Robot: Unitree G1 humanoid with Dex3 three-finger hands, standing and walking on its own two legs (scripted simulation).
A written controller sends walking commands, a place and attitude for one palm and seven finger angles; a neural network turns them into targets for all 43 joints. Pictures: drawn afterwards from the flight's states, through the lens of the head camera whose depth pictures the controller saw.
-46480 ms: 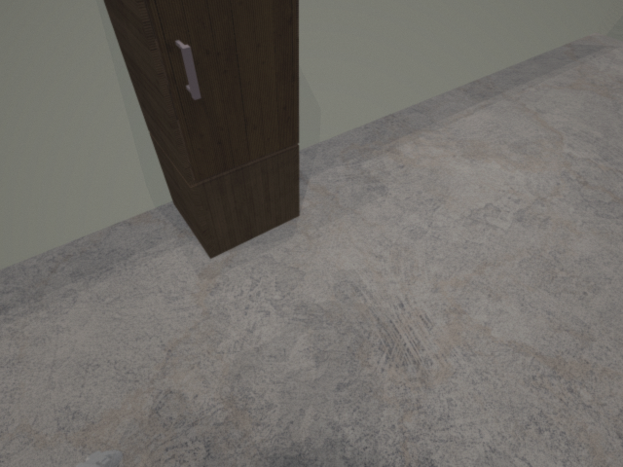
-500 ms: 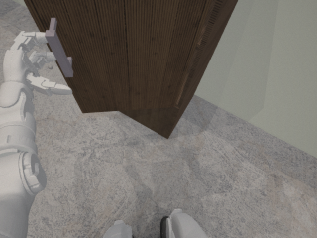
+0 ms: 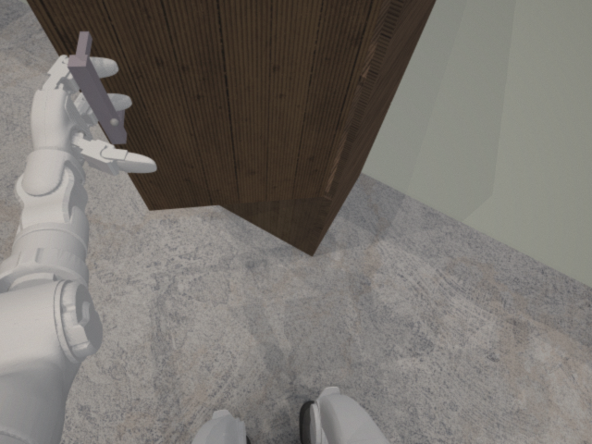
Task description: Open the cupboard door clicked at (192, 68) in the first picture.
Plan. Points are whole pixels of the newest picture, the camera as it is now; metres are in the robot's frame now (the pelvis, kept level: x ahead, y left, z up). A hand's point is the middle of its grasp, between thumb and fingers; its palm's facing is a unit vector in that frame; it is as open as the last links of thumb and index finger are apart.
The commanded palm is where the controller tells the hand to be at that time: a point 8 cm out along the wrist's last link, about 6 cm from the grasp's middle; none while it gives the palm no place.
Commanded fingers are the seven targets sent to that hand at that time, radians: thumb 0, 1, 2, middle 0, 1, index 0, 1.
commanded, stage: slide the fingers in behind the handle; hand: left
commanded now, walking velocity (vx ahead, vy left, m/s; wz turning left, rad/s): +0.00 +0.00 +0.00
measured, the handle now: (102, 92) +0.56 +0.21 +0.08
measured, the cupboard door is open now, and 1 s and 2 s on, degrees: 37 38 64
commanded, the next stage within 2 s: close the thumb around the handle in 0.36 s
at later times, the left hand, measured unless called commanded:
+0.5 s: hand (117, 121) +0.52 +0.19 +0.08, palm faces +0.04 -1.00 -0.02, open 14.0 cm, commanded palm +0.49 +0.23 +0.08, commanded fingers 0.00 -0.33 0.37 -0.31 -1.22 -0.31 -1.22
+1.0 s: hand (112, 125) +0.50 +0.19 +0.09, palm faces +0.04 -1.00 -0.01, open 6.8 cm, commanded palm +0.48 +0.23 +0.08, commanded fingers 0.00 0.90 0.90 -0.40 -1.35 -0.40 -1.35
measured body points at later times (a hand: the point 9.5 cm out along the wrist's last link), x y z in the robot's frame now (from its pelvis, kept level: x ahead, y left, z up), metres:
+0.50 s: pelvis +0.00 +0.00 +0.00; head +0.13 +0.01 +0.43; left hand +0.51 +0.24 +0.08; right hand -0.01 -0.27 -0.11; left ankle -0.03 +0.09 -0.68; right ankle +0.03 -0.11 -0.68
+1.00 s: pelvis -0.01 +0.00 +0.00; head +0.12 +0.02 +0.43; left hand +0.50 +0.24 +0.09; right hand +0.00 -0.26 -0.11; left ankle -0.03 +0.09 -0.68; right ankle +0.03 -0.11 -0.68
